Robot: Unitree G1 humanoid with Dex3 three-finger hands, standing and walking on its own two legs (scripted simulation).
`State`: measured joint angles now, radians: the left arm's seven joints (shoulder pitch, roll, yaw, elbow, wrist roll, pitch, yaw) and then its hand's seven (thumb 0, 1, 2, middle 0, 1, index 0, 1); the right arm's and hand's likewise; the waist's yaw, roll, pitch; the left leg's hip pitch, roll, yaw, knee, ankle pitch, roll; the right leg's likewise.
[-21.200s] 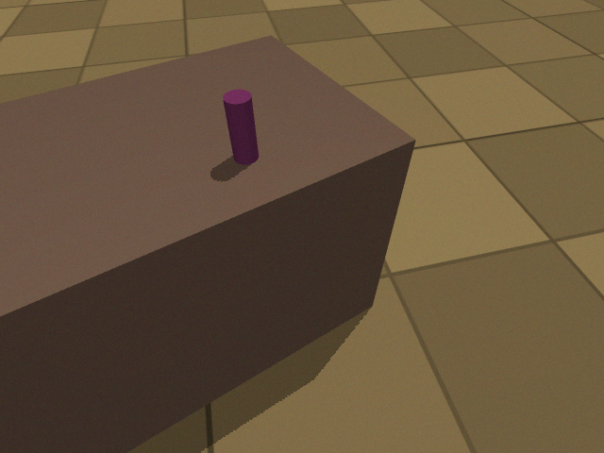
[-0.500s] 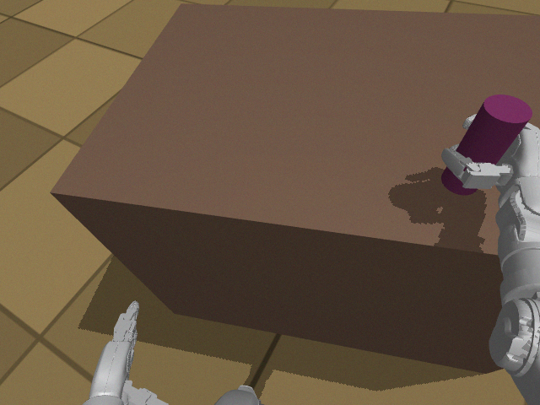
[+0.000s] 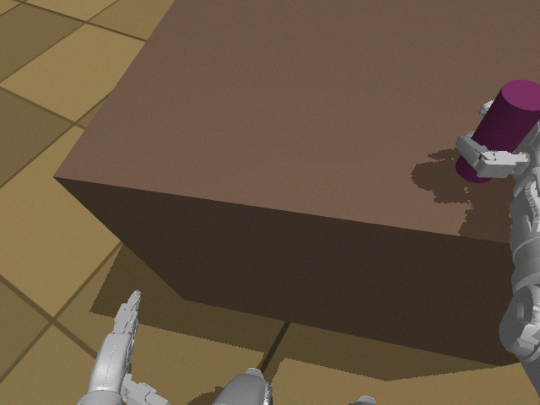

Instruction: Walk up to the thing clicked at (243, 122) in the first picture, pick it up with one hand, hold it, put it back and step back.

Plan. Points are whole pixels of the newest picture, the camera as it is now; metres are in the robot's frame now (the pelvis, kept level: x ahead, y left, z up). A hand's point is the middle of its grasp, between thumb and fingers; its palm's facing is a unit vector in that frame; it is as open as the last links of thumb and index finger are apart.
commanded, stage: lower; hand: right
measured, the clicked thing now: (496, 137) +0.50 -0.21 +0.10
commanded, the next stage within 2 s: loosen in 0.08 s
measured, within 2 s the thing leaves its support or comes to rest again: neither
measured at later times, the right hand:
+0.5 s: hand (494, 136) +0.50 -0.21 +0.09, palm faces +0.15 +0.99 +0.02, open 8.5 cm
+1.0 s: hand (503, 127) +0.51 -0.22 +0.10, palm faces +0.17 +0.99 +0.01, open 15.9 cm
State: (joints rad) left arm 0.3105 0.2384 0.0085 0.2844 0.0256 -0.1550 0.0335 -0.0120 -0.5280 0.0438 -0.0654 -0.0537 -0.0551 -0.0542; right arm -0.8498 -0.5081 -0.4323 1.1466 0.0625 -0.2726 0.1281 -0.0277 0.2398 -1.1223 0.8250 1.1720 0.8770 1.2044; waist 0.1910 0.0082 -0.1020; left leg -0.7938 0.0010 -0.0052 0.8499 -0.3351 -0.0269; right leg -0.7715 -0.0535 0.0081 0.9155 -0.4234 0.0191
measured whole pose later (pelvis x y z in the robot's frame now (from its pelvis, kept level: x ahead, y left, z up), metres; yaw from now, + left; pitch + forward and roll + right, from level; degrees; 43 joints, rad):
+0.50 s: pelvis +0.00 +0.00 -0.01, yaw +0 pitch +17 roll +2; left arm 0.33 0.25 0.02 0.22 0.03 -0.13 0.03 -0.01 -0.51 0.03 -0.07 -0.06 -0.07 -0.05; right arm -0.88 -0.53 -0.46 1.15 0.06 -0.29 0.14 -0.01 0.21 -0.72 0.96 0.88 0.99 0.90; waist 0.20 0.00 -0.12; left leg -0.85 0.00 0.00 0.91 -0.36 -0.02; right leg -0.83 -0.05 0.02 0.97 -0.45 0.02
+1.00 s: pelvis +0.00 +0.00 -0.01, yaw +0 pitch +18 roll +2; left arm 0.36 0.25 0.03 0.17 0.02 -0.10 0.02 -0.01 -0.51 0.04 -0.07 -0.06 -0.06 -0.06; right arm -0.87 -0.54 -0.48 1.09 0.05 -0.25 0.14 -0.01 0.46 -0.14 0.30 0.22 0.31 0.22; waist 0.20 0.00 -0.12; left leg -0.85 0.00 0.00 0.91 -0.37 -0.03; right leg -0.83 -0.05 0.02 0.98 -0.46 0.02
